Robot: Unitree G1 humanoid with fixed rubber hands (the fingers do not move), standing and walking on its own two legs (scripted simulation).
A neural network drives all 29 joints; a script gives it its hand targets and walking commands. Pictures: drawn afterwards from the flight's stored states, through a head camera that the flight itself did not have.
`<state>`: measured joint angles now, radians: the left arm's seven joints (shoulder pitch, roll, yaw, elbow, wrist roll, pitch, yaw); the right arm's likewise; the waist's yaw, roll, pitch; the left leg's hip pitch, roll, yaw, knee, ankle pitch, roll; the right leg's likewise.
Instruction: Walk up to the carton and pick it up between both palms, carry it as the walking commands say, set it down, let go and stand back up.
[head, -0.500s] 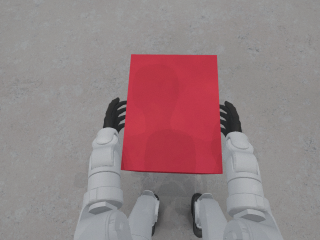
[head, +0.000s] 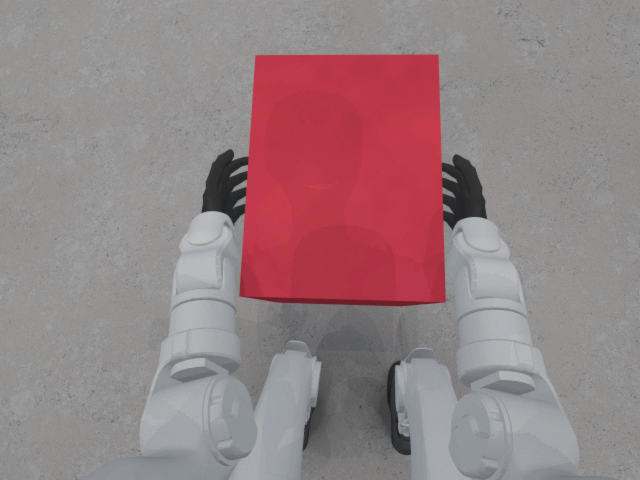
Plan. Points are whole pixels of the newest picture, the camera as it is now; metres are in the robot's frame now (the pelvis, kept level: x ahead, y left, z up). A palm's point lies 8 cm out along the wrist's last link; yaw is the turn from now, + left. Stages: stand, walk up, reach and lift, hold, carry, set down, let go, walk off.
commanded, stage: set down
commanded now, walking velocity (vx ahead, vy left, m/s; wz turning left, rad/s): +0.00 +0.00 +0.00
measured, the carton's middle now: (341, 204) +0.47 +0.04 -0.15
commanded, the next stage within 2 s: none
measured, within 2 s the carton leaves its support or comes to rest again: neither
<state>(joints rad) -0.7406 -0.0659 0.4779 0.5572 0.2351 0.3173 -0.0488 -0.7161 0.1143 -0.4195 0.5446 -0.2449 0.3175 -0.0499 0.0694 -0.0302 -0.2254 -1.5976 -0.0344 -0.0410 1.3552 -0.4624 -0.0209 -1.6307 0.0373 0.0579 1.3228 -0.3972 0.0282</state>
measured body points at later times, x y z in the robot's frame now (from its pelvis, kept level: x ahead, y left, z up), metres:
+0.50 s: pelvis -0.02 +0.00 -0.08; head +0.24 +0.01 +0.29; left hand +0.45 +0.20 -0.16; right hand +0.46 -0.11 -0.17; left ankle +0.06 +0.13 -0.57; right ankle +0.09 -0.13 -0.57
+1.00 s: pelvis -0.03 +0.01 -0.14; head +0.27 +0.03 +0.19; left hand +0.48 +0.20 -0.25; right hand +0.48 -0.11 -0.25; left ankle +0.06 +0.13 -0.57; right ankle +0.09 -0.13 -0.57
